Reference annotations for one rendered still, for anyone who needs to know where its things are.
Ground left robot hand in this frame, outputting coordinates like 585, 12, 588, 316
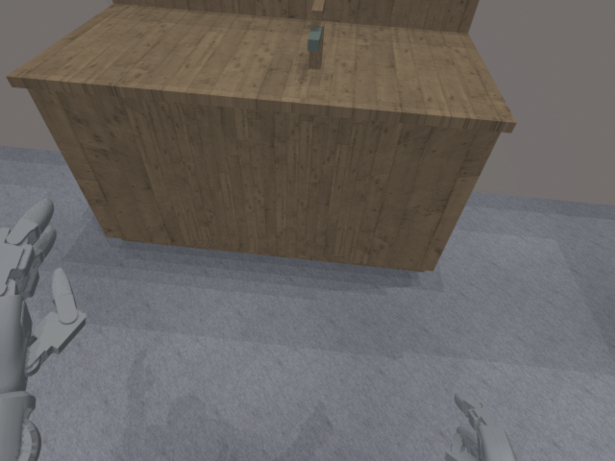
0, 198, 86, 394

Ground counter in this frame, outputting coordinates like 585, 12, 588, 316
6, 0, 517, 272

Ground tap lever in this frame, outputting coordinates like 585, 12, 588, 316
307, 27, 322, 52

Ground left robot forearm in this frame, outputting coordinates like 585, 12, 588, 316
0, 391, 41, 461

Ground right robot hand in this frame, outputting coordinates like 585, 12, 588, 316
445, 392, 517, 461

